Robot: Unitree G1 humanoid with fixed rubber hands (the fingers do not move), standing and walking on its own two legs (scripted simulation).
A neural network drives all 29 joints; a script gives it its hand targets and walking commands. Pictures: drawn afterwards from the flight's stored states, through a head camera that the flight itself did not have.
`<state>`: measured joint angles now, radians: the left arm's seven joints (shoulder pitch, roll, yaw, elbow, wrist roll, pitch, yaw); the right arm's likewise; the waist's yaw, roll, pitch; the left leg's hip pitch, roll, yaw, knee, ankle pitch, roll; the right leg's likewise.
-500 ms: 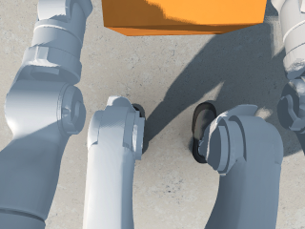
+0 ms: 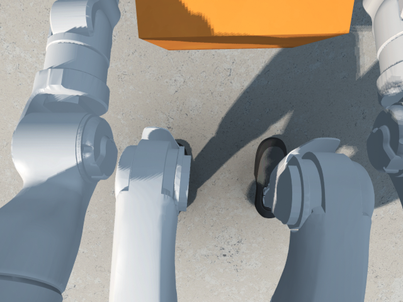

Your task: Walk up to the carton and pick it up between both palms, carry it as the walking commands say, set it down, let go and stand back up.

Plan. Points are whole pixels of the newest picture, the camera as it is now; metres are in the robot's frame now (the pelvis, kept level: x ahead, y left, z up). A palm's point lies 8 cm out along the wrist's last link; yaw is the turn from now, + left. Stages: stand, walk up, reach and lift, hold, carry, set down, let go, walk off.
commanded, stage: set down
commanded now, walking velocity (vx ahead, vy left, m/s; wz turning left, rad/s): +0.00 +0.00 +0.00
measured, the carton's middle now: out of the picture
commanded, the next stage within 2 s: none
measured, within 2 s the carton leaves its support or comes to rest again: neither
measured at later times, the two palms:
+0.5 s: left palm out of the picture +0.55 +0.18 -0.18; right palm out of the picture +0.57 -0.18 -0.18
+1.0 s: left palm out of the picture +0.56 +0.21 -0.14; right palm out of the picture +0.58 -0.21 -0.14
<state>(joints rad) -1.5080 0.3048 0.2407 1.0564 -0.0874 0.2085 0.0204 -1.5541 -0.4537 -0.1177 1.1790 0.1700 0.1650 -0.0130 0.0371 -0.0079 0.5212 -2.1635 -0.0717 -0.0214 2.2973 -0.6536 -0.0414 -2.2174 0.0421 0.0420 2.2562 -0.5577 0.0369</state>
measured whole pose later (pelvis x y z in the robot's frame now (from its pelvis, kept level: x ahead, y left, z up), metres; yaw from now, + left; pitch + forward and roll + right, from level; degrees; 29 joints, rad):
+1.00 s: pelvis +0.00 +0.00 +0.01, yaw +1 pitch +31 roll +0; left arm -1.47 0.44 0.11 0.91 -0.26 0.19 0.11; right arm -1.46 -0.50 -0.13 0.92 0.23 0.19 -0.07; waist 0.02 0.01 0.52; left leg -2.14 -0.05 -0.02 2.26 -0.65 -0.03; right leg -2.18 0.01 0.02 2.22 -0.59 0.02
